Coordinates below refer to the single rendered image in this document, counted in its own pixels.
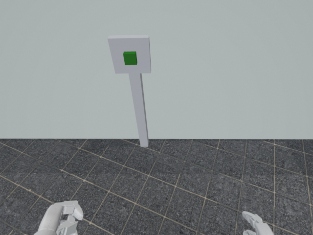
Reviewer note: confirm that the right robot hand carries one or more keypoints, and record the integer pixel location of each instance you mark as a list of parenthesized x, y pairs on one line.
[(256, 222)]

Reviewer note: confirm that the panel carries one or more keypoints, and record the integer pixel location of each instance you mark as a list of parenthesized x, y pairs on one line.
[(141, 44)]

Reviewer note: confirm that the button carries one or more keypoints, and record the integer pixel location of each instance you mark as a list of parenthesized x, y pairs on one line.
[(130, 58)]

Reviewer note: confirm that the left robot hand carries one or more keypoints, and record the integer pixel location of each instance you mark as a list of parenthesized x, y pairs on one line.
[(52, 218)]

